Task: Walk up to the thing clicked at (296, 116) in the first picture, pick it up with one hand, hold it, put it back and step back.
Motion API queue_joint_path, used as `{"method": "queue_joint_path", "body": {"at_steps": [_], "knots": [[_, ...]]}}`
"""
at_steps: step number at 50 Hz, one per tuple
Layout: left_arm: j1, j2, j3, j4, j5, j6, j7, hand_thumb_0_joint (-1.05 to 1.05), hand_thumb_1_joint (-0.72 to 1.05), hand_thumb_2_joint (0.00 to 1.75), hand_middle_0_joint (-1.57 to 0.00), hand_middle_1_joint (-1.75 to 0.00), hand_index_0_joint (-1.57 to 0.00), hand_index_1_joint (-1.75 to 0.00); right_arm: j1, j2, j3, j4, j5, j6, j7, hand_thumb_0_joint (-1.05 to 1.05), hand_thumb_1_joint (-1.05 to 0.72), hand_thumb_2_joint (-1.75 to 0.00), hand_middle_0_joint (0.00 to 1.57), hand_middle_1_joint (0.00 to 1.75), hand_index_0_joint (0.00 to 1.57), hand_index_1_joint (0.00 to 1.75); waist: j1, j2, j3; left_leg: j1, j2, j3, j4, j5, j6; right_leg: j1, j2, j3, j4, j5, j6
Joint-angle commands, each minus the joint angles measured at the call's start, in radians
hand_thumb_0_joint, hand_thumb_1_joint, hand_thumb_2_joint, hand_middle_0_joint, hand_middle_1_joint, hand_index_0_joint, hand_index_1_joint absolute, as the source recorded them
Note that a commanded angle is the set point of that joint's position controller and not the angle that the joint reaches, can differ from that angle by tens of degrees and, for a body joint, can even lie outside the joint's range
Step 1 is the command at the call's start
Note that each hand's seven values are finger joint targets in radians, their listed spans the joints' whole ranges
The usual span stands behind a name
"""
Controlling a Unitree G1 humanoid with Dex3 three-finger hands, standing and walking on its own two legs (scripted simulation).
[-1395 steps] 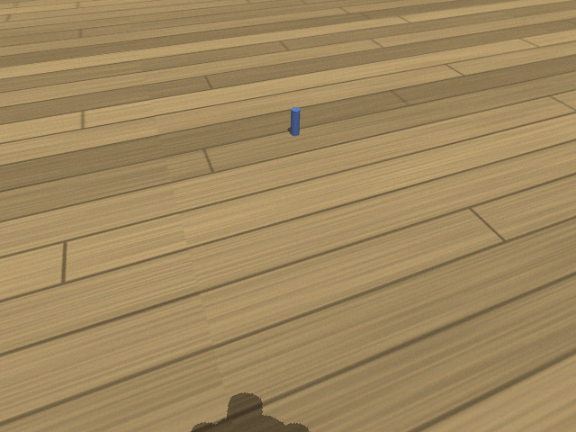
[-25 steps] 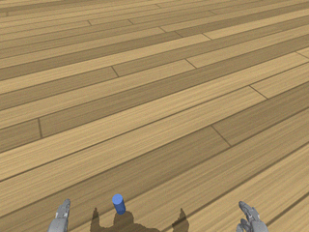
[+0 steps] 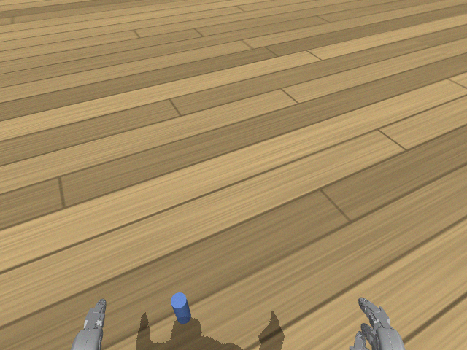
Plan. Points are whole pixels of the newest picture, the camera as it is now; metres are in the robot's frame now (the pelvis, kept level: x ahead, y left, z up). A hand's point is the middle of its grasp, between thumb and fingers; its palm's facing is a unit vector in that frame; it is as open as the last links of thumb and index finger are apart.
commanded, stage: home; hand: left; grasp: from the side
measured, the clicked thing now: (181, 308) +0.44 +0.19 -0.64
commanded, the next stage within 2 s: stand in 0.62 s
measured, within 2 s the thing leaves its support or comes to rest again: neither
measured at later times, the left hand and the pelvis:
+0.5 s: hand out of the picture +0.17 +0.18 -0.05, palm faces +0.10 -0.96 -0.28, open 17.5 cm; pelvis +0.00 +0.00 +0.00, yaw +0 degrees
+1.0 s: hand out of the picture +0.17 +0.18 -0.05, palm faces +0.10 -0.96 -0.27, open 13.7 cm; pelvis +0.00 +0.00 +0.00, yaw +0 degrees
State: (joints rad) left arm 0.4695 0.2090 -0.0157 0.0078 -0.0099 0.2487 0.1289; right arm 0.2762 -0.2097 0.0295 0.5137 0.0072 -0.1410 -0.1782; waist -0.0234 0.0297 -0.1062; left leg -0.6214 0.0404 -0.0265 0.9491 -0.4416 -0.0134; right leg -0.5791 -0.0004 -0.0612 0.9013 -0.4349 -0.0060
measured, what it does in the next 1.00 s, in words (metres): stands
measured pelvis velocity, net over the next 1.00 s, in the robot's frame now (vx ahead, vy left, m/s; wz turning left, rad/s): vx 0.00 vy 0.00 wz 0.00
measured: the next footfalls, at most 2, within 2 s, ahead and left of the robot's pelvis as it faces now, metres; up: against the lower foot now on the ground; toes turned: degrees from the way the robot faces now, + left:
none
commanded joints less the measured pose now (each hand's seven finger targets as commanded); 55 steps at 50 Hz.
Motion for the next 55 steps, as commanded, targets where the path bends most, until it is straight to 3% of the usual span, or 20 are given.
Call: {"method": "queue_joint_path", "body": {"at_steps": [1,7,10,16,31,36,38,39,44,47,52,53,54,55], "knots": [[-0.028,0.100,0.061,-0.183,0.006,-0.050,0.012,0.00,-0.56,0.05,-0.05,-0.06,-0.05,-0.06,-0.061,-0.117,-0.050,-0.164,0.001,-0.059,-0.017,0.00,-0.90,-0.90,0.20,0.30,0.20,0.30,0.000,0.015,-0.087,0.082,-0.028,0.018,-0.162,0.152,0.019,0.038,0.026,-0.001,-0.152,0.137,-0.004],[-0.022,0.101,0.065,-0.186,0.005,-0.048,0.011,0.00,-0.55,0.06,-0.05,-0.06,-0.05,-0.06,-0.065,-0.115,-0.049,-0.165,0.001,-0.060,-0.015,0.00,-0.90,-0.90,0.20,0.30,0.20,0.30,0.002,0.000,-0.091,0.078,-0.031,0.019,-0.159,0.151,0.022,0.047,0.022,0.001,-0.159,0.141,-0.001],[-0.038,0.090,0.055,-0.189,0.004,-0.052,0.011,0.00,-0.56,0.05,-0.05,-0.06,-0.05,-0.06,-0.068,-0.121,-0.051,-0.166,0.001,-0.060,-0.013,0.00,-0.90,-0.90,0.20,0.30,0.20,0.30,0.002,0.019,-0.067,0.073,-0.026,0.010,-0.181,0.107,0.018,0.026,0.027,-0.006,-0.152,0.094,-0.007],[-0.045,0.104,0.062,-0.211,0.006,-0.054,0.012,0.00,-0.56,0.05,-0.05,-0.06,-0.05,-0.05,-0.057,-0.116,-0.050,-0.166,0.000,-0.057,-0.016,0.00,-0.90,-0.90,0.20,0.30,0.20,0.30,0.000,0.013,-0.106,0.089,-0.028,0.015,-0.161,0.161,0.019,0.048,0.023,-0.003,-0.152,0.145,-0.004],[-0.036,0.104,0.064,-0.190,0.005,-0.059,0.011,0.00,-0.55,0.06,-0.05,-0.06,-0.05,-0.06,-0.069,-0.113,-0.047,-0.167,-0.002,-0.060,-0.016,0.00,-0.90,-0.90,0.20,0.30,0.20,0.30,0.008,-0.006,-0.064,0.057,-0.035,0.025,-0.163,0.094,0.025,0.034,0.016,0.004,-0.175,0.087,0.000],[-0.041,0.096,0.055,-0.199,0.007,-0.061,0.011,0.00,-0.57,0.05,-0.05,-0.05,-0.05,-0.05,-0.056,-0.120,-0.054,-0.159,-0.002,-0.062,-0.018,0.00,-0.90,-0.90,0.20,0.30,0.20,0.30,-0.002,0.005,-0.089,0.087,-0.029,0.021,-0.156,0.164,0.020,0.043,0.020,-0.001,-0.151,0.155,-0.002],[-0.034,0.096,0.060,-0.185,0.008,-0.060,0.013,0.00,-0.41,0.21,-0.20,-0.21,-0.20,-0.21,-0.055,-0.114,-0.051,-0.156,-0.002,-0.061,-0.018,0.00,-0.90,-0.90,0.20,0.30,0.20,0.30,0.000,0.008,-0.090,0.087,-0.030,0.024,-0.150,0.178,0.021,0.044,0.019,0.003,-0.152,0.171,-0.002],[-0.047,0.095,0.054,-0.192,0.007,-0.061,0.013,0.00,-0.33,0.29,-0.20,-0.29,-0.20,-0.29,-0.059,-0.117,-0.052,-0.160,-0.003,-0.060,-0.019,0.00,-0.90,-0.90,0.20,0.30,0.20,0.30,-0.004,0.003,-0.093,0.089,-0.028,0.020,-0.156,0.169,0.021,0.043,0.021,0.000,-0.152,0.160,-0.002],[-0.045,0.093,0.057,-0.188,0.003,-0.063,0.014,0.00,0.07,0.69,-0.20,-0.30,-0.20,-0.30,-0.078,-0.115,-0.047,-0.167,0.000,-0.062,-0.014,0.00,-0.90,-0.90,0.20,0.30,0.20,0.30,0.008,-0.008,-0.041,0.051,-0.033,0.025,-0.178,0.049,0.025,0.018,0.015,0.007,-0.183,0.039,-0.004],[-0.033,0.100,0.064,-0.185,0.004,-0.062,0.013,0.00,0.31,0.90,-0.20,-0.30,-0.20,-0.30,-0.077,-0.118,-0.050,-0.168,0.001,-0.065,-0.014,0.00,-0.90,-0.90,0.20,0.30,0.20,0.30,0.009,-0.018,-0.047,0.050,-0.034,0.027,-0.174,0.051,0.027,0.022,0.014,0.008,-0.189,0.041,-0.003],[-0.021,0.094,0.058,-0.191,0.005,-0.064,0.015,0.00,0.71,0.90,-0.20,-0.30,-0.20,-0.30,-0.064,-0.119,-0.052,-0.161,0.000,-0.066,-0.013,0.00,-0.90,-0.90,0.20,0.30,0.20,0.30,0.008,0.015,-0.087,0.080,-0.028,0.017,-0.172,0.119,0.020,0.030,0.022,-0.004,-0.150,0.107,-0.007],[-0.212,0.230,0.110,0.160,0.108,-0.165,-0.034,0.00,0.79,0.90,-0.20,-0.30,-0.20,-0.30,-0.124,-0.252,-0.091,0.057,-0.119,0.014,0.047,0.00,-0.90,-0.90,0.20,0.30,0.20,0.30,0.035,-0.058,0.065,0.092,0.006,-0.051,-0.224,0.234,0.050,0.167,-0.070,0.094,-0.182,0.133,-0.052],[-0.169,0.238,0.116,0.261,0.115,-0.206,-0.061,0.00,0.87,0.90,-0.20,-0.30,-0.20,-0.30,-0.103,-0.247,-0.100,0.098,-0.128,0.045,0.080,0.00,-0.90,-0.90,0.20,0.30,0.20,0.30,0.045,-0.095,0.001,0.143,0.006,-0.025,-0.198,0.213,0.077,0.173,-0.097,0.138,-0.209,0.153,-0.074],[-0.191,0.247,0.115,0.294,0.117,-0.231,-0.074,0.00,0.90,0.90,-0.20,-0.30,-0.20,-0.30,-0.104,-0.231,-0.094,0.104,-0.120,0.058,0.097,0.00,-0.90,-0.90,0.20,0.30,0.20,0.30,0.029,-0.107,-0.004,0.158,0.003,-0.028,-0.202,0.205,0.083,0.168,-0.109,0.173,-0.217,0.147,-0.087]]}}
